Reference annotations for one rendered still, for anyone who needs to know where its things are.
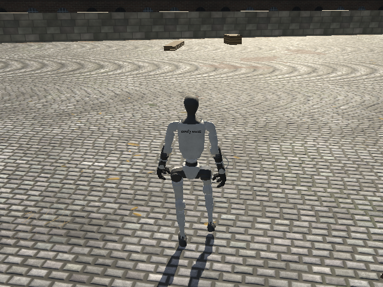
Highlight left robot forearm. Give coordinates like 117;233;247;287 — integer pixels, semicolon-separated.
158;145;169;169

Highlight left robot upper arm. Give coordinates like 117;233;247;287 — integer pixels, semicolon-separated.
163;121;179;154

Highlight robot left foot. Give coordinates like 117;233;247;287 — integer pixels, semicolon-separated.
178;232;187;247

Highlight right robot upper arm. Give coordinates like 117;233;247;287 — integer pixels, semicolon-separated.
204;121;219;155

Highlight left robot hand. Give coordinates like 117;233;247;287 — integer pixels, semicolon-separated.
157;167;171;180

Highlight robot torso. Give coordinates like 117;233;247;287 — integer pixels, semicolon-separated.
178;118;205;179

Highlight right robot hand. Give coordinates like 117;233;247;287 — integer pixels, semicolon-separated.
212;172;226;188

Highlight right robot forearm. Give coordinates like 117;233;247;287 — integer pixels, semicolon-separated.
213;146;226;174

